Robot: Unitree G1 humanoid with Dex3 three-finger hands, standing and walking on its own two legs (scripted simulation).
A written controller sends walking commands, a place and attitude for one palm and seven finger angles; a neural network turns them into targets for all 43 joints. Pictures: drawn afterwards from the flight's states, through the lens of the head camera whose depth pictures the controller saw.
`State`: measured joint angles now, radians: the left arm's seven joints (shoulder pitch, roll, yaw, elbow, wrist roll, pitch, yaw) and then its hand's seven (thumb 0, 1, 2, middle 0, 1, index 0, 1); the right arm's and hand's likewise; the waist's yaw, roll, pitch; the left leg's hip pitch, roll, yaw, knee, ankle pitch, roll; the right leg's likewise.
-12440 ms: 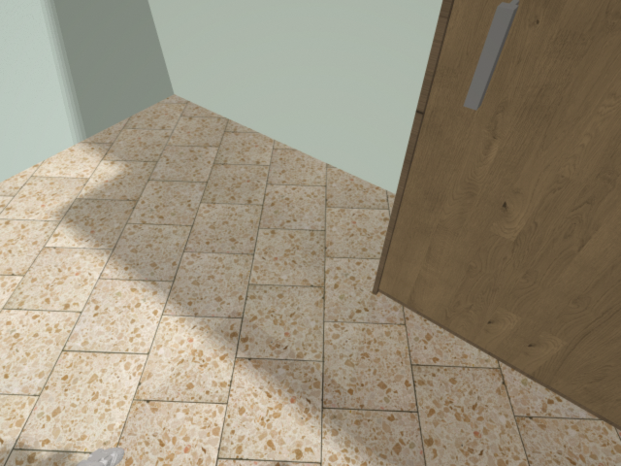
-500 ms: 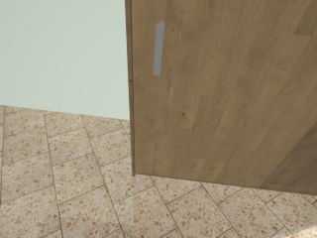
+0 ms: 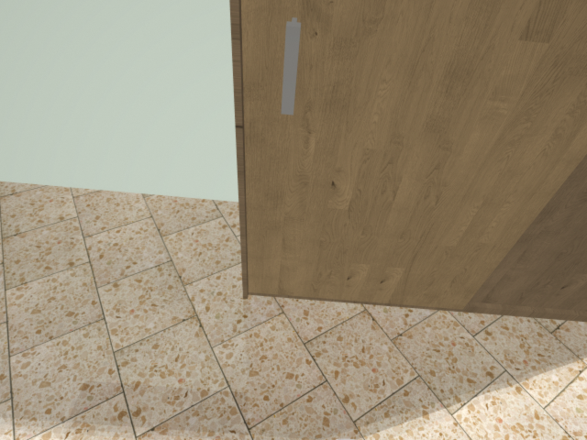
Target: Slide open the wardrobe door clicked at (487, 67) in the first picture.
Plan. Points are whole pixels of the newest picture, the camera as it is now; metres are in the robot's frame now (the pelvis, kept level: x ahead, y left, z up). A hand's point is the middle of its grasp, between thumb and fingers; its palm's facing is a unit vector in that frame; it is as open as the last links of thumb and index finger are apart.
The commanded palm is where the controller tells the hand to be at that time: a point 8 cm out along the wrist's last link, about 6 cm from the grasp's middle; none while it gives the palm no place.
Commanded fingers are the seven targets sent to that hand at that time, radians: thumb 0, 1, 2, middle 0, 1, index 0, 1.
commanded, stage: come to a stop and stand still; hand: left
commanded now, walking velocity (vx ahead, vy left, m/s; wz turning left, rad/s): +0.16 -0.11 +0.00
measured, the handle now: (290, 67) +0.77 +0.04 +0.18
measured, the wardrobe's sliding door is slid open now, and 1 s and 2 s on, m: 0.00 0.00 0.00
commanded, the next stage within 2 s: look again from close up in 1.14 s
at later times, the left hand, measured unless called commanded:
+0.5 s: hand out of the picture +0.02 +0.12 -0.18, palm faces +0.03 -0.99 -0.17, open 7.2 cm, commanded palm none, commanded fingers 0.00 0.90 0.90 -0.20 -0.30 -0.20 -0.30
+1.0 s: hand out of the picture +0.04 +0.10 -0.17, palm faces +0.02 -0.99 -0.16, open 7.4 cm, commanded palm none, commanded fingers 0.00 0.90 0.90 -0.20 -0.30 -0.20 -0.30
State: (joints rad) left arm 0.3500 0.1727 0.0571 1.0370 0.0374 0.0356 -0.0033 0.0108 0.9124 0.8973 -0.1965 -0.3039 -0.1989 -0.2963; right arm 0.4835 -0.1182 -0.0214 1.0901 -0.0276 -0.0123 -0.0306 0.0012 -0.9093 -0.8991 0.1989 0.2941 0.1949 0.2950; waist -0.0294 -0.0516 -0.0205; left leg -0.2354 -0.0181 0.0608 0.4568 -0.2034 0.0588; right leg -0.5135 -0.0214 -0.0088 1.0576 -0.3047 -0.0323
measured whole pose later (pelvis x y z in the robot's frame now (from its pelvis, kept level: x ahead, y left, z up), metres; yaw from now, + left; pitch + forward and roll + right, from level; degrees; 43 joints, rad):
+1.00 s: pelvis +0.06 -0.05 +0.00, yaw -1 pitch +0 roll +1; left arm 0.31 0.11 -0.01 1.13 0.01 -0.02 0.03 0.01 0.92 0.90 -0.20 -0.30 -0.20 -0.30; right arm 0.28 -0.14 0.01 1.14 -0.01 -0.02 -0.04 0.01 -0.93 -0.90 0.20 0.29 0.20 0.30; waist 0.01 0.00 0.03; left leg -0.16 0.01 0.05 0.40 -0.23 0.00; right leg -0.15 -0.01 -0.05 0.43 -0.27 -0.02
